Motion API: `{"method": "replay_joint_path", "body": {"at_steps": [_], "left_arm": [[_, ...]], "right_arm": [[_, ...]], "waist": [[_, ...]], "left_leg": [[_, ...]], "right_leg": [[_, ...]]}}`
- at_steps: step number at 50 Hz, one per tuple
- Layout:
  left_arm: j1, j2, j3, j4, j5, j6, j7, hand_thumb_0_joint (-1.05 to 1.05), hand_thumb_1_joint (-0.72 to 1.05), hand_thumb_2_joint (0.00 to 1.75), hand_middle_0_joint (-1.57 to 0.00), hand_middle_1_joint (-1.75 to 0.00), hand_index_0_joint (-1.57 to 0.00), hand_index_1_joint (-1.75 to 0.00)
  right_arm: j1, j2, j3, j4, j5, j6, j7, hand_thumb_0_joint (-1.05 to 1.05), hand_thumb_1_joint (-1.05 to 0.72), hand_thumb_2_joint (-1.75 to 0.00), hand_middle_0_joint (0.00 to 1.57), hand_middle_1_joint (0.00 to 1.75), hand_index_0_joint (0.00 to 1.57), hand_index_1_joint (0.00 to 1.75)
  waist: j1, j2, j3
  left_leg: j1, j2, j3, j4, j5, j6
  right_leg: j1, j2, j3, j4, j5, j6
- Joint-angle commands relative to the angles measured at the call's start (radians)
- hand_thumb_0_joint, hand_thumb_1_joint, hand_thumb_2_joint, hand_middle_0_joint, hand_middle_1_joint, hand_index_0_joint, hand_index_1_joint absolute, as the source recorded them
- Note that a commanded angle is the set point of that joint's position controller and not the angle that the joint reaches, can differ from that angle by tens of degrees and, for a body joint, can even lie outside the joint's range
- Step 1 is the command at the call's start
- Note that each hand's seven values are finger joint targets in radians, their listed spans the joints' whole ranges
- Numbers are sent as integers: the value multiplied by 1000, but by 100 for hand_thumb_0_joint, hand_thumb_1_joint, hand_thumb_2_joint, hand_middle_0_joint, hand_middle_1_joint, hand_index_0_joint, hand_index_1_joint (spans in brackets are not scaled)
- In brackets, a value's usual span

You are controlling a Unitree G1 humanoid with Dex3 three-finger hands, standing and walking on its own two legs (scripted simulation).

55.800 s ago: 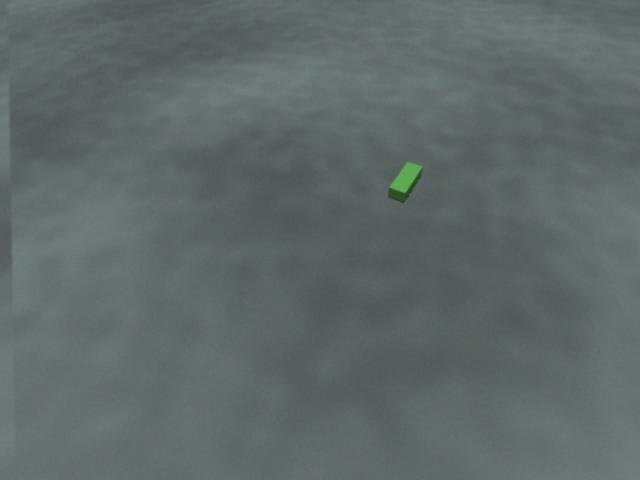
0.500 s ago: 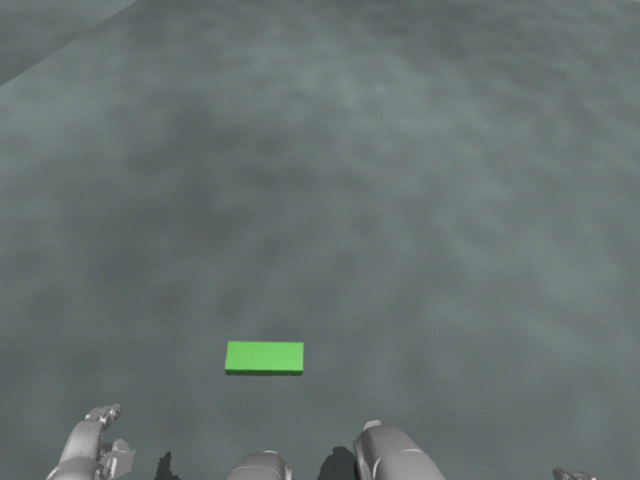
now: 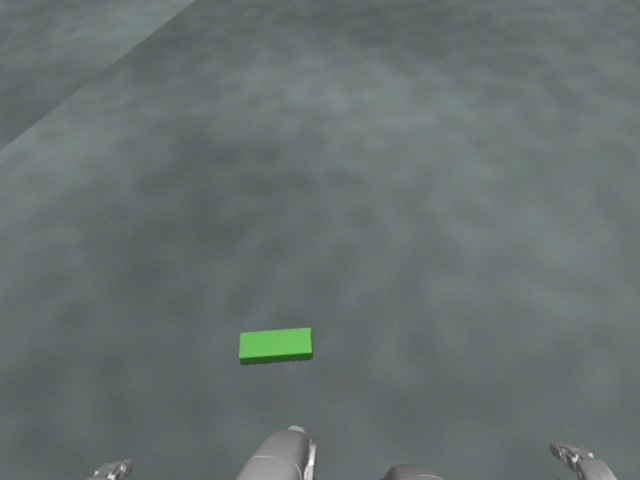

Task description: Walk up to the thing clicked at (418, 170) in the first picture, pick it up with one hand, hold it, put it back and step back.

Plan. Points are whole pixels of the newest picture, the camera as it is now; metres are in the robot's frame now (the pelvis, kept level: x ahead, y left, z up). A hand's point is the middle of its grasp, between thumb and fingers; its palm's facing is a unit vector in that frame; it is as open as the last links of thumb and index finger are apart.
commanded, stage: step back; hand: left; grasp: from above
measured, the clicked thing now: (276, 345) +0.52 +0.21 -0.73
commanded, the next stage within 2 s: none
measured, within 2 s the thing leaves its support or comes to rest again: neither
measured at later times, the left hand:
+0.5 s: hand out of the picture -0.06 +0.27 -0.15, palm faces +0.05 -0.92 -0.39, open 7.4 cm
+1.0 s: hand out of the picture -0.23 +0.23 -0.15, palm faces +0.10 -0.91 -0.40, open 7.4 cm
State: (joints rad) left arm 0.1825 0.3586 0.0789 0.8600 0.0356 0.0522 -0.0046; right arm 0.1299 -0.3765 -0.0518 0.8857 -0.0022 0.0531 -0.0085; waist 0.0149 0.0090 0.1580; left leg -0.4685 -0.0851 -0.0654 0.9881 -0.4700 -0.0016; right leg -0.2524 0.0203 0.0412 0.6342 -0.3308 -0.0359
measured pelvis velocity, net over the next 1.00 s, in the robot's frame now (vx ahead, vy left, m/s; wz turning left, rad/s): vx -0.33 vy -0.05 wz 0.11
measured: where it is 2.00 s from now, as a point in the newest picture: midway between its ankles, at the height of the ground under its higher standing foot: outside the picture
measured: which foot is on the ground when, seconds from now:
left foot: up 0.00-0.20, down 0.22-0.60, up 0.62-0.88, down 0.90-1.00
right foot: down 0.00-0.24, up 0.26-0.56, down 0.58-0.92, up 0.94-1.00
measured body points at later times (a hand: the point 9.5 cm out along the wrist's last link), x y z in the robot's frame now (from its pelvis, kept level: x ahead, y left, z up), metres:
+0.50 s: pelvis -0.15 -0.02 +0.00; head -0.10 +0.00 +0.44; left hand -0.06 +0.31 -0.12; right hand -0.02 -0.32 -0.10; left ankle -0.10 +0.12 -0.73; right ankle -0.18 -0.16 -0.67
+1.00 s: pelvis -0.33 -0.05 -0.01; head -0.28 -0.03 +0.44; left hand -0.24 +0.28 -0.12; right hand -0.22 -0.35 -0.12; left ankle -0.32 +0.07 -0.73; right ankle -0.26 -0.17 -0.68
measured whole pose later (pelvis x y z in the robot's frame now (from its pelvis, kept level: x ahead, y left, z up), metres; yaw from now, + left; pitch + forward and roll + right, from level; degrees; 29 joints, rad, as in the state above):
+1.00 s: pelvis -0.33 -0.05 -0.01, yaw +6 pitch -3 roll +0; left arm 0.10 0.40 0.08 0.82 0.02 0.08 0.03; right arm 0.18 -0.36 -0.04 0.89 -0.04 0.05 0.01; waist 0.00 -0.03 0.19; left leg -0.28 -0.03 -0.03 0.66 -0.32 0.02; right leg -0.50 0.05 0.09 1.01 -0.50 -0.01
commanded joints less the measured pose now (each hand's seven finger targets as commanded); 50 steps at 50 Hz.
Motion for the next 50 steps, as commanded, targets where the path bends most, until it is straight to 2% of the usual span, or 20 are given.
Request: {"method": "replay_joint_path", "body": {"at_steps": [1, 7, 10, 11, 13, 15, 19, 23, 28, 29, 30, 31, 35, 40, 43, 44, 45, 46, 47, 50], "left_arm": [[-123, 240, 65, -151, -2, -38, 28, 0, 90, 90, -20, -30, -20, -30], [-5, 237, 60, -161, 0, -22, 31, 0, 90, 90, -20, -30, -20, -30], [-42, 253, 55, -182, -17, -9, 22, 0, 90, 90, -20, -30, -20, -30], [-41, 228, 44, -189, -17, -5, 18, 0, 90, 90, -20, -30, -20, -30], [-134, 227, 57, -209, -15, -7, 30, 0, 90, 90, -20, -30, -20, -30], [-109, 220, 63, -179, -17, -3, 35, 0, 90, 90, -20, -30, -20, -30], [-10, 211, 69, -134, -22, -7, 26, 0, 90, 90, -20, -30, -20, -30], [-30, 200, 64, -145, -18, -15, 19, 0, 90, 90, -20, -30, -20, -30], [106, 197, 63, -54, -5, -36, 18, 0, 90, 90, -20, -30, -20, -30], [99, 252, 78, -62, 7, -42, 17, 0, 90, 90, -20, -30, -20, -30], [77, 367, 102, -81, -2, -36, 11, 0, 90, 90, -20, -30, -20, -30], [-7, 416, 105, -118, 10, -38, 15, 0, 90, 90, -20, -30, -20, -30], [-132, 281, 76, -147, 11, -42, 34, 0, 90, 90, -20, -30, -20, -30], [-29, 271, 65, -140, 13, -30, 44, 0, 90, 90, -20, -30, -20, -30], [-60, 270, 55, -152, -10, -13, 36, 0, 90, 90, -20, -30, -20, -30], [-36, 258, 45, -156, -14, -7, 34, 0, 90, 90, -20, -30, -20, -30], [-18, 225, 34, -154, -17, -5, 31, 0, 90, 90, -20, -30, -20, -30], [-101, 229, 40, -175, -27, -10, 40, 0, 90, 90, -20, -30, -20, -30], [-142, 252, 58, -170, -9, -8, 50, 0, 90, 90, -20, -30, -20, -30], [-23, 228, 53, -94, -35, 0, 43, 0, 90, 90, -20, -30, -20, -30]], "right_arm": [[73, -202, -39, -55, 7, -38, -22, 0, -90, -90, 20, 30, 20, 30], [65, -180, -37, -87, -8, -47, -24, 0, -90, -90, 20, 30, 20, 30], [163, -180, -49, -49, -16, -54, -19, 0, -90, -90, 20, 30, 20, 30], [157, -221, -64, -50, -26, -57, -18, 0, -90, -90, 20, 30, 20, 30], [78, -385, -97, -90, -33, -55, -8, 0, -90, -90, 20, 30, 20, 30], [34, -311, -73, -99, -34, -67, -18, 0, -90, -90, 20, 30, 20, 30], [3, -252, -60, -111, -32, -63, -28, 0, -90, -90, 20, 30, 20, 30], [53, -260, -65, -121, -32, -57, -31, 0, -90, -90, 20, 30, 20, 30], [-6, -274, -62, -140, -12, -24, -20, 0, -90, -90, 20, 30, 20, 30], [7, -235, -50, -145, -5, -23, -17, 0, -90, -90, 20, 30, 20, 30], [-45, -186, -44, -175, 5, -23, -25, 0, -90, -90, 20, 30, 20, 30], [-50, -221, -61, -161, -2, -14, -35, 0, -90, -90, 20, 30, 20, 30], [56, -217, -50, -107, 9, -28, -26, 0, -90, -90, 20, 30, 20, 30], [37, -183, -40, -118, -11, -32, -23, 0, -90, -90, 20, 30, 20, 30], [131, -181, -51, -66, -22, -36, -18, 0, -90, -90, 20, 30, 20, 30], [142, -202, -60, -60, -28, -37, -19, 0, -90, -90, 20, 30, 20, 30], [135, -261, -78, -63, -42, -36, -18, 0, -90, -90, 20, 30, 20, 30], [63, -381, -90, -89, -33, -29, -2, 0, -90, -90, 20, 30, 20, 30], [34, -393, -98, -105, -41, -38, -2, 0, -90, -90, 20, 30, 20, 30], [-56, -272, -57, -107, -43, -42, -20, 0, -90, -90, 20, 30, 20, 30]], "waist": [[-26, -127, -115], [34, -187, -208], [-25, -143, -232], [-24, -74, -230], [-77, 244, -168], [-38, 94, -161], [0, 120, -159], [-43, 147, -189], [12, 162, -255], [2, 56, -241], [42, -254, -188], [43, -298, -125], [-29, -142, -126], [36, -208, -170], [-11, -172, -227], [-11, -142, -235], [-8, -3, -236], [-38, 254, -201], [-65, 239, -157], [32, 92, -154]], "left_leg": [[48, -38, -62, 205, -9, -12], [53, 45, 27, -273, -38, -12], [248, 48, 83, -578, 257, 9], [312, 131, -42, -583, 303, 42], [183, 483, -449, -671, 525, 278], [219, 428, -325, -592, 722, 277], [304, 337, -178, -522, 723, 241], [389, 351, -175, -482, 713, 257], [209, 264, -101, -367, 508, 141], [44, 189, -95, -302, 334, 84], [-55, -4, -15, -83, -38, 20], [22, 10, -76, 151, -163, -2], [19, -11, -88, 228, -14, -2], [22, 40, -3, -167, -76, -11], [191, 41, 79, -505, 128, 8], [275, 66, 37, -588, 247, 25], [358, 230, -193, -616, 289, 89], [202, 442, -427, -671, 401, 245], [86, 514, -523, -700, 434, 332], [145, 347, -195, -581, 594, 227]], "right_leg": [[-52, -224, 169, -228, 419, -175], [231, -247, 177, -105, 579, -175], [124, -216, 146, -44, 457, -112], [1, -174, 133, -24, 308, -64], [-171, 53, 27, 352, -296, 22], [-213, 78, 168, 567, -272, 13], [-250, 73, 131, 591, -193, 41], [-212, 27, 77, 332, -206, 66], [118, 19, -43, -223, 114, 16], [185, -71, 128, -214, 111, -17], [24, -305, 416, -303, 130, -163], [-208, -447, 557, -356, 125, -273], [-107, -249, 193, -177, 359, -169], [127, -270, 207, -124, 473, -169], [114, -243, 173, -25, 462, -130], [29, -212, 159, 9, 388, -82], [-144, -128, 106, 107, 170, -26], [-191, 39, -49, 306, -241, 25], [-165, 33, 87, 512, -328, 31], [-199, 76, 136, 674, -198, 11]]}}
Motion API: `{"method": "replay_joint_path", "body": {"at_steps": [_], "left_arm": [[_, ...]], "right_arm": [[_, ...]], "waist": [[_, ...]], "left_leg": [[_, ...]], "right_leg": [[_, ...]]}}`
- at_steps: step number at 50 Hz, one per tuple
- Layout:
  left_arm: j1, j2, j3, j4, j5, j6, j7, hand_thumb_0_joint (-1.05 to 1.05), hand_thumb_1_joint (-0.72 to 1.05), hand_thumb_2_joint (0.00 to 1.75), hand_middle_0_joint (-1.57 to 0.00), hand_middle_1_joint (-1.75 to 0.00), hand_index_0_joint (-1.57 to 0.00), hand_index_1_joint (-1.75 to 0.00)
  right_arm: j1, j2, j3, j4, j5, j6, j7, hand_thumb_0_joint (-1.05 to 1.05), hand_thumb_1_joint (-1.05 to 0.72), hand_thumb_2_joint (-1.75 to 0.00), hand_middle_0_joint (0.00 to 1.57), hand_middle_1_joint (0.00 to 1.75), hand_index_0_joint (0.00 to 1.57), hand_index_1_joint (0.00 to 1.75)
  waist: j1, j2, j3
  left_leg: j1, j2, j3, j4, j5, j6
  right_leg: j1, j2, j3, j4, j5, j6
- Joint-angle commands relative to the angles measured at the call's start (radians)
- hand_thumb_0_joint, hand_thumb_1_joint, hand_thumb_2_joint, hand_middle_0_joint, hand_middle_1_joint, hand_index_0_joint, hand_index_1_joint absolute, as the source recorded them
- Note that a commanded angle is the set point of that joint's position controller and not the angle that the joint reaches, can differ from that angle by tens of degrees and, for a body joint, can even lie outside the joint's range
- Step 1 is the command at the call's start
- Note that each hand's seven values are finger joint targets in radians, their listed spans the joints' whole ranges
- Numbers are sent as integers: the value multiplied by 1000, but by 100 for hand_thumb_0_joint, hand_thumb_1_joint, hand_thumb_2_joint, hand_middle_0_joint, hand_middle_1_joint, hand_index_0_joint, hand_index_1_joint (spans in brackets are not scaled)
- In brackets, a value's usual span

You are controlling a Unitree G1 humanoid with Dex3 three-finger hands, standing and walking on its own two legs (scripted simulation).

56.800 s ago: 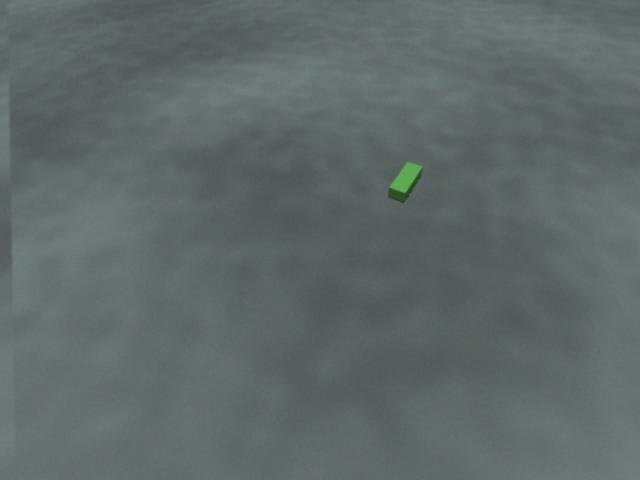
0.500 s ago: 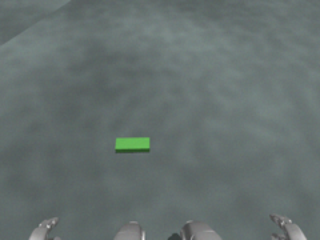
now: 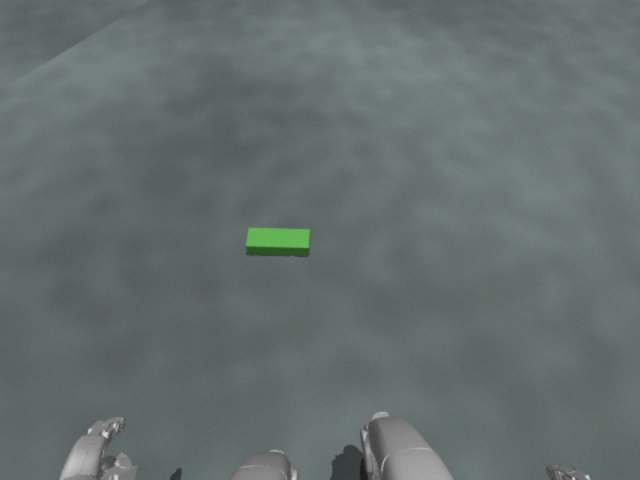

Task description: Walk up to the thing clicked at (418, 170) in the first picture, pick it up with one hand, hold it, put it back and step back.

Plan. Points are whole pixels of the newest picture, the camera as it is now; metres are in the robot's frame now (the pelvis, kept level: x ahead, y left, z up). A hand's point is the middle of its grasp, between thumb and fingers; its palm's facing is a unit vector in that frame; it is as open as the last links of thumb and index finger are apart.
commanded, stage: step back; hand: left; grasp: from above
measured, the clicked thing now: (278, 241) +0.88 +0.16 -0.73
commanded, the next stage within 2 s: stand in 1.36 s
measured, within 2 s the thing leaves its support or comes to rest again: neither
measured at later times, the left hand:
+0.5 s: hand out of the picture -0.08 +0.26 -0.12, palm faces +0.04 -0.90 -0.44, open 7.4 cm
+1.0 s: hand out of the picture -0.06 +0.24 -0.13, palm faces +0.05 -0.92 -0.39, open 7.4 cm
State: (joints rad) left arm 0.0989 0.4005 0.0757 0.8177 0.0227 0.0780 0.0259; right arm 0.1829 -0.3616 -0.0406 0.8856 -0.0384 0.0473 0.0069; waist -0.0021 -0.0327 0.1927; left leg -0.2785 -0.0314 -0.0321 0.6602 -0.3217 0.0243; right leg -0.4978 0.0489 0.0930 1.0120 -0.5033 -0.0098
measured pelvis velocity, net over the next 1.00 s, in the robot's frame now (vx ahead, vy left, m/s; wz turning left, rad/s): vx -0.11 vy -0.03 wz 0.03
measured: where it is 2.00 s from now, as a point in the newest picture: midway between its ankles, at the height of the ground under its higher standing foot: outside the picture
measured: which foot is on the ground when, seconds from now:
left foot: down 0.00-0.24, up 0.26-0.52, down 0.54-0.82, up 0.84-1.00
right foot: up 0.00-0.20, down 0.22-1.00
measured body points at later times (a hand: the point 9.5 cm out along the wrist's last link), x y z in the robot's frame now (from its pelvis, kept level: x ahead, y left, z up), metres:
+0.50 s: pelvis -0.14 -0.02 +0.01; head -0.12 -0.04 +0.45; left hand -0.08 +0.30 -0.10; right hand -0.08 -0.35 -0.13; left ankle -0.13 +0.12 -0.70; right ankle -0.12 -0.14 -0.72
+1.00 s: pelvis -0.11 -0.03 +0.01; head -0.10 -0.04 +0.46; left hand -0.06 +0.28 -0.10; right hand -0.04 -0.35 -0.12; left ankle -0.08 +0.11 -0.69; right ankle -0.11 -0.13 -0.72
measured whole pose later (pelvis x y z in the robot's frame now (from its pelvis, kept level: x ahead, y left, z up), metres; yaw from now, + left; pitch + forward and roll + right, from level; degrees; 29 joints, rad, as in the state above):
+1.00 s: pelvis -0.11 -0.03 +0.01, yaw +2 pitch -3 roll +0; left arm 0.21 0.35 0.06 0.97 0.04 -0.05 -0.01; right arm 0.22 -0.39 -0.06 1.00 -0.03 0.00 0.01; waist 0.03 0.04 0.08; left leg -0.39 0.01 -0.08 0.84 -0.43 0.00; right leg -0.20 0.00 -0.06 0.55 -0.30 -0.03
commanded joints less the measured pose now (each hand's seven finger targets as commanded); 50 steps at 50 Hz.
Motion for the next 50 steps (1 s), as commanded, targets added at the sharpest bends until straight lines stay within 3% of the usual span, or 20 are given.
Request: {"method": "replay_joint_path", "body": {"at_steps": [1, 5, 10, 11, 12, 13, 15, 17, 22, 26, 27, 29, 30, 33, 36, 39, 40, 41, 42, 50], "left_arm": [[84, 195, 59, -46, -20, -29, 8, 0, 90, 90, -20, -30, -20, -30], [73, 162, 45, -45, -7, -44, -2, 0, 90, 90, -20, -30, -20, -30], [185, 165, 46, 54, 13, -82, -4, 0, 90, 90, -20, -30, -20, -30], [189, 221, 62, 57, 26, -92, -2, 0, 90, 90, -20, -30, -20, -30], [129, 334, 88, 25, 26, -89, -3, 0, 90, 90, -20, -30, -20, -30], [57, 374, 93, 1, 28, -91, -2, 0, 90, 90, -20, -30, -20, -30], [-37, 273, 65, -17, 17, -101, 3, 0, 90, 90, -20, -30, -20, -30], [-5, 242, 69, -1, 20, -107, 2, 0, 90, 90, -20, -30, -20, -30], [87, 261, 80, 25, 32, -115, -11, 0, 90, 90, -20, -30, -20, -30], [59, 249, 55, 29, 19, -94, -26, 0, 90, 90, -20, -30, -20, -30], [80, 208, 35, 30, 18, -90, -29, 0, 90, 90, -20, -30, -20, -30], [-1, 191, 33, 29, -4, -91, -29, 0, 90, 90, -20, -30, -20, -30], [-14, 221, 42, 25, 6, -95, -31, 0, 90, 90, -20, -30, -20, -30], [51, 190, 34, 56, -2, -111, -41, 0, 90, 90, -20, -30, -20, -30], [65, 178, 39, 78, 2, -116, -48, 0, 90, 90, -20, -30, -20, -30], [162, 165, 46, 130, 12, -127, -34, 0, 90, 90, -20, -30, -20, -30], [189, 199, 60, 141, 22, -132, -26, 0, 90, 90, -20, -30, -20, -30], [220, 299, 79, 132, 27, -139, -18, 0, 90, 90, -20, -30, -20, -30], [162, 338, 87, 102, 27, -141, -20, 0, 90, 90, -20, -30, -20, -30], [47, 224, 40, 75, -1, -151, -15, 0, 90, 90, -20, -30, -20, -30]], "right_arm": [[-110, -276, -67, -112, -4, -37, -36, 0, -90, -90, 20, 30, 20, 30], [-51, -263, -69, -112, -5, -21, -27, 0, -90, -90, 20, 30, 20, 30], [-40, -268, -66, -88, 12, 4, -18, 0, -90, -90, 20, 30, 20, 30], [-32, -209, -48, -95, 16, 2, -15, 0, -90, -90, 20, 30, 20, 30], [-97, -182, -45, -123, 20, -3, -26, 0, -90, -90, 20, 30, 20, 30], [-118, -234, -67, -108, 15, 3, -34, 0, -90, -90, 20, 30, 20, 30], [-54, -242, -68, -59, 25, -4, -28, 0, -90, -90, 20, 30, 20, 30], [-20, -232, -60, -37, 23, -17, -22, 0, -90, -90, 20, 30, 20, 30], [-60, -224, -59, -29, 0, -41, 2, 0, -90, -90, 20, 30, 20, 30], [40, -196, -68, 39, 4, -70, 5, 0, -90, -90, 20, 30, 20, 30], [72, -208, -78, 57, 0, -77, -1, 0, -90, -90, 20, 30, 20, 30], [78, -353, -103, 43, -4, -81, -2, 0, -90, -90, 20, 30, 20, 30], [42, -343, -100, 30, -5, -89, -3, 0, -90, -90, 20, 30, 20, 30], [13, -289, -82, 31, -5, -101, -8, 0, -90, -90, 20, 30, 20, 30], [6, -284, -85, 22, -8, -86, -1, 0, -90, -90, 20, 30, 20, 30], [-44, -241, -70, 4, 10, -64, 3, 0, -90, -90, 20, 30, 20, 30], [-18, -176, -50, -6, 15, -62, -1, 0, -90, -90, 20, 30, 20, 30], [-48, -129, -36, -29, 15, -63, -7, 0, -90, -90, 20, 30, 20, 30], [-54, -207, -60, -14, 6, -60, -21, 0, -90, -90, 20, 30, 20, 30], [22, -168, -47, 57, 11, -74, -5, 0, -90, -90, 20, 30, 20, 30]], "waist": [[52, 145, -187], [-2, 219, -203], [28, 182, -286], [22, 32, -250], [62, -183, -192], [65, -179, -112], [-7, -22, -66], [3, -75, -113], [76, -136, -106], [15, -107, -142], [-4, -41, -158], [-45, 195, -135], [-35, 129, -84], [-2, 171, -101], [-16, 222, -110], [54, 157, -142], [67, 22, -147], [95, -194, -143], [84, -107, -84], [20, -110, -160]], "left_leg": [[-18, 273, -201, -231, 439, 196], [113, 272, -201, -211, 394, 220], [8, 205, -138, -84, 155, 113], [-184, 113, -105, 42, -17, 53], [-258, -26, -85, 173, -237, -11], [-189, 7, -168, 350, -260, -37], [-228, -47, -186, 447, -131, -29], [-208, -36, -140, 431, -85, -42], [-220, 23, -71, 122, -173, -55], [110, -11, 55, -265, -41, -16], [222, 6, 1, -309, -16, -4], [88, 353, -547, -477, -580, 190], [25, 363, -541, -482, -521, 211], [112, 270, -328, -394, -228, 163], [30, 236, -249, -365, -186, 150], [-133, 172, -139, -197, -173, 87], [-256, 111, -94, -47, -190, 42], [-407, -40, -20, 204, -253, -1], [-339, 14, -110, 295, -270, -11], [-63, 73, 23, 30, -68, -31]], "right_leg": [[48, 36, 64, 251, -10, -4], [79, 2, -19, -47, -39, 37], [394, -13, -88, -646, 190, -19], [457, -138, 147, -674, 109, -52], [243, -377, 419, -743, -8, -186], [30, -485, 533, -793, -87, -275], [94, -333, 264, -696, 106, -183], [165, -270, 169, -671, 99, -149], [300, -314, 238, -719, -226, -175], [190, -254, 94, -608, -34, -130], [115, -204, 36, -516, 4, -99], [-27, -54, -115, -193, -66, -7], [-9, -83, -29, -118, -45, -15], [0, -105, -49, -203, 28, -18], [143, -59, -111, -325, 29, -8], [423, -10, -155, -558, 188, -21], [526, -85, 10, -617, 113, -38], [510, -330, 422, -807, -183, -121], [345, -462, 529, -836, -244, -213], [293, -298, 35, -608, 630, -156]]}}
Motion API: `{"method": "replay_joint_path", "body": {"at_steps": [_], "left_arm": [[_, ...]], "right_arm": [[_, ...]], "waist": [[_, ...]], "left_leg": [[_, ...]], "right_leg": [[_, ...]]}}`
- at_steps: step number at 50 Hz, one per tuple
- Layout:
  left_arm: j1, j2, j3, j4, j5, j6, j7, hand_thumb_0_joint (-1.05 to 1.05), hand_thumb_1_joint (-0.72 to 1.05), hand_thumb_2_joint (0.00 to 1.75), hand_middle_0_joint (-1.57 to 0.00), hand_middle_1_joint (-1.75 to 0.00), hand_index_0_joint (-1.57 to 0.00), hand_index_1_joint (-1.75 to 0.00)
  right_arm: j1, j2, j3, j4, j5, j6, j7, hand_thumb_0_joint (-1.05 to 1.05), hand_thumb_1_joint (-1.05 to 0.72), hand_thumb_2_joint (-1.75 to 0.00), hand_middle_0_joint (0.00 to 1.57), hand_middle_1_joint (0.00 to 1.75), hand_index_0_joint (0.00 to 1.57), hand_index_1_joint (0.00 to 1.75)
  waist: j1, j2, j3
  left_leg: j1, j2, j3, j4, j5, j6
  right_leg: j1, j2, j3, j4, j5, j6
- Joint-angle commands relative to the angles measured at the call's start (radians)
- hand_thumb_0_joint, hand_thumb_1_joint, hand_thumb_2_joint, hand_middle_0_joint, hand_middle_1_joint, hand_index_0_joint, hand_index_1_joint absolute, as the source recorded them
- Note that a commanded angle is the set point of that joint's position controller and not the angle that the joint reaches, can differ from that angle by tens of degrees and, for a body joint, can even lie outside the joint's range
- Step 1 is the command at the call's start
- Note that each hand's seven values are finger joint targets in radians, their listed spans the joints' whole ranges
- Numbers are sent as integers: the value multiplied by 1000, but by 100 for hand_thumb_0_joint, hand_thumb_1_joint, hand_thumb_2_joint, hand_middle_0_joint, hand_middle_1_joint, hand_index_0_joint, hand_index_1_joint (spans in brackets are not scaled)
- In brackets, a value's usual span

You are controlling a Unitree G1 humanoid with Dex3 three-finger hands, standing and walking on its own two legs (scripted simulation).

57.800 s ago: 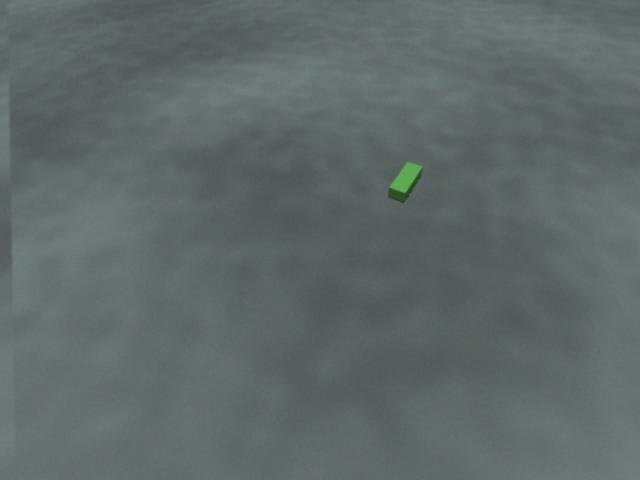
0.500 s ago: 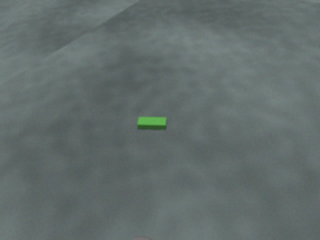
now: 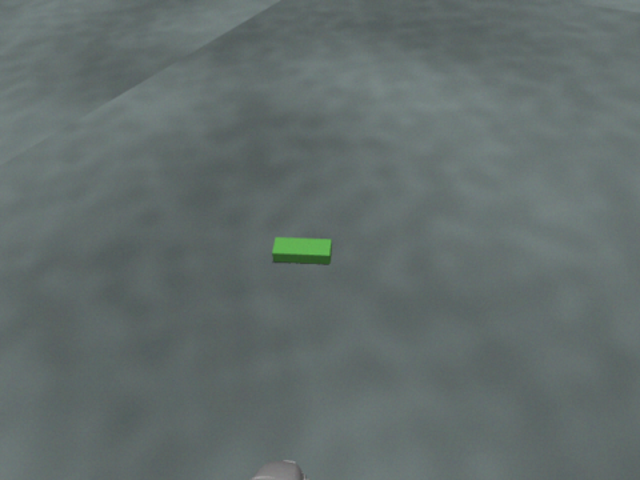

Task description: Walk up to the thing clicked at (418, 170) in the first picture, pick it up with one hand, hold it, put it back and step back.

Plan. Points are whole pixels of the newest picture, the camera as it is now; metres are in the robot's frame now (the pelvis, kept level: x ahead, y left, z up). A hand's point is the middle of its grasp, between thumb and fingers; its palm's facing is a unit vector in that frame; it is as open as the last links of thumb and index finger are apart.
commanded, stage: step back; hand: left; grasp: from above
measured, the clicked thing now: (302, 250) +1.00 +0.17 -0.74
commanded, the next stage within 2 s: stand in 0.36 s
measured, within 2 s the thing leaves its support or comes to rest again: neither
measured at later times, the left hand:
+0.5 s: hand out of the picture +0.12 +0.28 -0.15, palm faces -0.03 -0.94 -0.35, open 7.4 cm
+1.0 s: hand out of the picture +0.10 +0.29 -0.14, palm faces -0.06 -0.94 -0.34, open 7.4 cm
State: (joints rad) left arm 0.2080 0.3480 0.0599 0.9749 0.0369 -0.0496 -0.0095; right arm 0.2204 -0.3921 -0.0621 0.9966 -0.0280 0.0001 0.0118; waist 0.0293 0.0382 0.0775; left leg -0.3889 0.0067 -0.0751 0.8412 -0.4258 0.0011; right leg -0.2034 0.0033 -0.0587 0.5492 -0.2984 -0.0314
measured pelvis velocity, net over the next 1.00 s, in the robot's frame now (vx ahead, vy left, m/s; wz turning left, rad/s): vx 0.02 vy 0.03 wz -0.03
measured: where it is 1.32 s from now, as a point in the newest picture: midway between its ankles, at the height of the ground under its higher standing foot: outside the picture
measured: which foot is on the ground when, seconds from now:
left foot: up 0.00-0.08, down 0.10-1.00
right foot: down 0.00-1.00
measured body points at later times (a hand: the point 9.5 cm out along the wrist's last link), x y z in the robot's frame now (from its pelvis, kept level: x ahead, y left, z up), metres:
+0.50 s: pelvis +0.03 +0.03 +0.01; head +0.04 +0.03 +0.46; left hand +0.12 +0.33 -0.12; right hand +0.15 -0.26 -0.11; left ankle +0.07 +0.15 -0.73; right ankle +0.00 -0.11 -0.73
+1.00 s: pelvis +0.02 +0.03 +0.01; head +0.02 +0.04 +0.46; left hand +0.10 +0.33 -0.12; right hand +0.07 -0.27 -0.12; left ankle +0.07 +0.15 -0.73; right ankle +0.00 -0.11 -0.73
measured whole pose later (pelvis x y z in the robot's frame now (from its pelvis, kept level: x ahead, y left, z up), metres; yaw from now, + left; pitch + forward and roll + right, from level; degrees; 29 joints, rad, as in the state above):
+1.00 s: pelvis +0.02 +0.03 +0.01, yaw -2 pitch -3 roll +0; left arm 0.12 0.36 0.01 1.14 0.02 -0.01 -0.01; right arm 0.11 -0.34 -0.02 1.16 -0.01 0.00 0.02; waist -0.01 -0.01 0.05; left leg -0.18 0.02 0.05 0.34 -0.11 0.00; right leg -0.08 -0.03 0.01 0.34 -0.21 0.03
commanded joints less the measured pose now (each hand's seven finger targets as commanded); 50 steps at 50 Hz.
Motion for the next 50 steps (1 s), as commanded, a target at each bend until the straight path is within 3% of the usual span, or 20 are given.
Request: {"method": "replay_joint_path", "body": {"at_steps": [1, 3, 4, 5, 6, 7, 8, 10, 11, 13, 17, 18, 21, 23, 26, 31, 35, 41, 47, 50], "left_arm": [[-66, 276, 49, -82, -20, -18, 22, 0, 90, 90, -20, -30, -20, -30], [-81, 271, 41, -81, -31, -3, 25, 0, 90, 90, -20, -30, -20, -30], [-67, 248, 28, -86, -32, 2, 26, 0, 90, 90, -20, -30, -20, -30], [-49, 219, 18, -91, -39, 6, 27, 0, 90, 90, -20, -30, -20, -30], [-31, 209, 14, -77, -53, 20, 28, 0, 90, 90, -20, -30, -20, -30], [-31, 220, 19, -50, -48, 27, 33, 0, 90, 90, -20, -30, -20, -30], [-48, 213, 13, -42, -37, 25, 32, 0, 90, 90, -20, -30, -20, -30], [-16, 228, 13, -8, -29, 19, 30, 0, 90, 90, -20, -30, -20, -30], [-22, 242, 16, 4, -30, 14, 29, 0, 90, 90, -20, -30, -20, -30], [-69, 268, 21, 7, -27, 7, 27, 0, 90, 90, -20, -30, -20, -30], [-101, 247, 12, 31, -29, 2, 29, 0, 90, 90, -20, -30, -20, -30], [-97, 211, -14, 50, -36, 1, 21, 0, 90, 90, -20, -30, -20, -30], [-121, 217, -18, 63, -36, 2, 20, 0, 90, 90, -20, -30, -20, -30], [-137, 221, -19, 68, -35, 5, 21, 0, 90, 90, -20, -30, -20, -30], [-151, 215, -20, 81, -34, 9, 19, 0, 90, 90, -20, -30, -20, -30], [-146, 213, -19, 95, -30, 8, 14, 0, 90, 90, -20, -30, -20, -30], [-152, 217, -16, 100, -27, 11, 13, 0, 90, 90, -20, -30, -20, -30], [-150, 215, -19, 101, -28, 8, 12, 0, 90, 90, -20, -30, -20, -30], [-122, 212, -22, 105, -26, 18, 10, 0, 90, 90, -20, -30, -20, -30], [-121, 218, -22, 103, -25, 16, 10, 0, 90, 90, -20, -30, -20, -30]], "right_arm": [[-24, -134, -27, -49, -1, -29, -12, 0, -90, -90, 20, 30, 20, 30], [-5, -127, -28, -30, 0, -31, -18, 0, -90, -90, 20, 30, 20, 30], [-13, -148, -34, -25, -3, -34, -24, 0, -90, -90, 20, 30, 20, 30], [-25, -197, -42, -33, -8, -38, -30, 0, -90, -90, 20, 30, 20, 30], [-86, -242, -40, -55, 2, -38, -29, 0, -90, -90, 20, 30, 20, 30], [-121, -249, -40, -52, 10, -34, -27, 0, -90, -90, 20, 30, 20, 30], [-139, -236, -35, -42, 7, -30, -27, 0, -90, -90, 20, 30, 20, 30], [-193, -209, -22, -43, 6, -23, -26, 0, -90, -90, 20, 30, 20, 30], [-198, -185, -14, -34, 12, -21, -26, 0, -90, -90, 20, 30, 20, 30], [-203, -170, -8, -14, 14, -20, -23, 0, -90, -90, 20, 30, 20, 30], [-234, -165, -3, 18, 15, -23, -17, 0, -90, -90, 20, 30, 20, 30], [-180, -169, 6, 28, 25, -29, -11, 0, -90, -90, 20, 30, 20, 30], [-216, -169, 5, 43, 24, -35, -12, 0, -90, -90, 20, 30, 20, 30], [-221, -158, 10, 53, 25, -35, -12, 0, -90, -90, 20, 30, 20, 30], [-239, -159, 10, 59, 21, -35, -11, 0, -90, -90, 20, 30, 20, 30], [-235, -160, 10, 71, 21, -38, -7, 0, -90, -90, 20, 30, 20, 30], [-232, -163, 8, 79, 17, -38, -8, 0, -90, -90, 20, 30, 20, 30], [-213, -164, 7, 86, 19, -40, -9, 0, -90, -90, 20, 30, 20, 30], [-198, -174, 8, 95, 18, -31, -7, 0, -90, -90, 20, 30, 20, 30], [-190, -169, 9, 94, 18, -31, -6, 0, -90, -90, 20, 30, 20, 30]], "waist": [[-16, -180, -63], [-40, -152, -92], [-36, -105, -107], [-26, -1, -153], [-9, 59, -179], [-5, 73, -163], [-2, 62, -150], [13, 86, -127], [4, 64, -110], [-21, -1, -117], [-24, -21, -147], [-42, -19, -181], [-38, -36, -165], [-36, -47, -144], [-29, -34, -108], [-29, -25, -85], [-26, -20, -76], [-33, -29, -111], [-32, -16, -43], [-37, -38, -55]], "left_leg": [[98, 23, 93, -207, 85, -5], [200, 3, 127, -366, 288, 10], [259, 37, 77, -389, 412, 24], [293, 155, -59, -387, 553, 65], [201, 260, -182, -408, 498, 165], [140, 297, -197, -416, 465, 203], [117, 273, -165, -418, 445, 179], [92, 205, -87, -391, 342, 105], [83, 160, -54, -370, 302, 67], [162, 119, -1, -346, 303, 38], [234, 135, 18, -362, 413, 51], [294, 132, -2, -398, 453, 44], [331, 138, 8, -412, 545, 33], [334, 139, 6, -448, 532, 28], [300, 140, 2, -501, 438, 22], [301, 131, 7, -546, 332, 15], [270, 132, -4, -580, 264, 11], [309, 135, 7, -559, 354, 16], [242, 131, -14, -604, 151, 8], [245, 129, -13, -595, 180, 9]], "right_leg": [[-13, -244, 163, -100, 512, -124], [-22, -198, 124, 5, 538, -73], [-55, -166, 116, 53, 492, -42], [-82, -107, 88, 110, 375, -7], [-46, -26, 61, 157, 90, 18], [12, -22, 59, 133, -53, 14], [32, -29, 71, 78, -60, 3], [53, -60, 104, -14, 65, -6], [38, -83, 153, -56, 110, -14], [-6, -124, 201, -104, 190, -25], [14, -112, 168, -122, 307, -4], [44, -123, 164, -150, 299, 4], [58, -121, 145, -177, 378, 17], [67, -125, 144, -199, 351, 19], [75, -123, 140, -238, 223, 23], [56, -129, 148, -284, 148, 23], [71, -128, 143, -286, 117, 23], [75, -136, 149, -289, 157, 21], [24, -118, 138, -296, 26, 20], [25, -123, 142, -295, 38, 17]]}}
